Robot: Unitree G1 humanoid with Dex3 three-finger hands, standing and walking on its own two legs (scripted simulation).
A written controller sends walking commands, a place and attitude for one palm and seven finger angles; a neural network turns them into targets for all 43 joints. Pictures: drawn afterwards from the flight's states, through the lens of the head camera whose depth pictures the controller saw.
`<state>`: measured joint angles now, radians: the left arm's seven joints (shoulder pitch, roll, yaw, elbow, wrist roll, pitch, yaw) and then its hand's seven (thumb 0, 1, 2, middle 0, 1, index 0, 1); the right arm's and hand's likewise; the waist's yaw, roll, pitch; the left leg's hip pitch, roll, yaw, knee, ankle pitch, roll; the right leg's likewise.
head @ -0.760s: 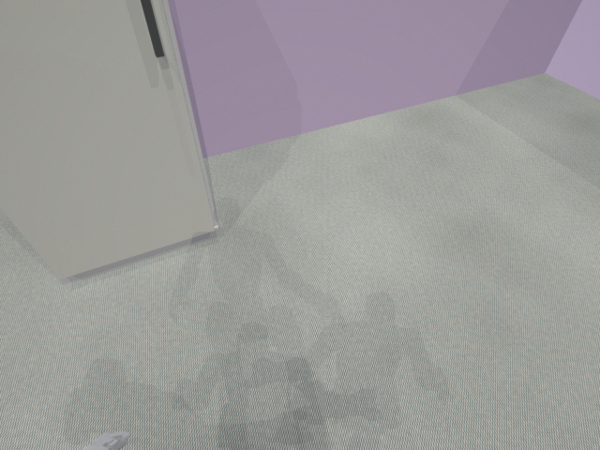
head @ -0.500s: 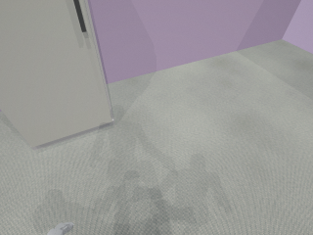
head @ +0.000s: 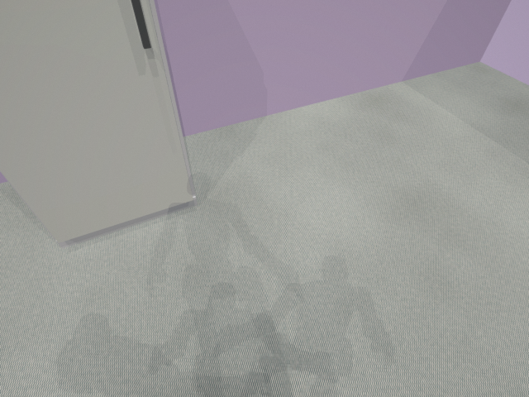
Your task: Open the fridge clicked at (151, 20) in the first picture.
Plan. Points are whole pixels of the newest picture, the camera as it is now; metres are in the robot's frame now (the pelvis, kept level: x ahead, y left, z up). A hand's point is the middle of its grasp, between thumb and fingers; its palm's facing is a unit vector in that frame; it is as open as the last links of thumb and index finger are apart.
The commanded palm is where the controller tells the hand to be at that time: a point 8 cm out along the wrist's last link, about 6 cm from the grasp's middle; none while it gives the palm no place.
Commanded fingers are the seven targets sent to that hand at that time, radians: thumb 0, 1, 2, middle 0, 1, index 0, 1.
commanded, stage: stand and wait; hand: right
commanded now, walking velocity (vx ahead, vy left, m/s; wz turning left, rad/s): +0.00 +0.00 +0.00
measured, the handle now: out of the picture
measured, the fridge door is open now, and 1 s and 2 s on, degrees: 0 0 0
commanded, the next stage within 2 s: look at it before walking up in 0.06 s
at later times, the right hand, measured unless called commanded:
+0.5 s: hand out of the picture +0.08 -0.24 -0.16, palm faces -0.02 +0.95 -0.32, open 7.4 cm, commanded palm none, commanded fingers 0.00 -0.90 -0.90 0.20 0.30 0.20 0.30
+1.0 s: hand out of the picture +0.07 -0.22 -0.17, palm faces -0.06 +0.97 -0.25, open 7.4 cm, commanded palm none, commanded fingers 0.00 -0.90 -0.90 0.20 0.30 0.20 0.30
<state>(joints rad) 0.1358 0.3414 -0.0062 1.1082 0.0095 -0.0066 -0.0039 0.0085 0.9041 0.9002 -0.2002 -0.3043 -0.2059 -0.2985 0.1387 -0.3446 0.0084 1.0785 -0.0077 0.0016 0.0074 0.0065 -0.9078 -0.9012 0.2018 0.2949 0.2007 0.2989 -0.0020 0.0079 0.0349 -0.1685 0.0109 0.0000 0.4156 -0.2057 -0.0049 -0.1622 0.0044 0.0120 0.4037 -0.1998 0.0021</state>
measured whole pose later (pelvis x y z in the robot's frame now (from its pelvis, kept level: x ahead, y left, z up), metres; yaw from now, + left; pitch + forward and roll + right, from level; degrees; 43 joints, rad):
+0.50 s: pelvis +0.01 +0.00 +0.00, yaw +0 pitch -2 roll +0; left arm 0.11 0.33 -0.01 1.11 0.01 -0.01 0.00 0.01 0.90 0.90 -0.20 -0.30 -0.21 -0.30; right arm 0.14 -0.34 0.01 1.09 -0.01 0.00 0.01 0.01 -0.91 -0.90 0.20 0.29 0.20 0.30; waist -0.01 0.01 0.04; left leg -0.15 0.01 0.00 0.39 -0.20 0.00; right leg -0.15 0.00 0.01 0.38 -0.20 0.01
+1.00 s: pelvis +0.03 +0.00 -0.01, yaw +4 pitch -1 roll +0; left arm 0.19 0.27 0.00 1.07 0.02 0.00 0.00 0.01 0.91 0.90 -0.20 -0.30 -0.20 -0.30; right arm 0.25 -0.28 -0.01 1.05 -0.02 0.04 0.03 0.00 -0.91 -0.90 0.20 0.29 0.20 0.30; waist -0.03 0.01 0.00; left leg -0.21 -0.03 -0.06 0.52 -0.33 0.01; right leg -0.17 -0.03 -0.05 0.49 -0.30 0.01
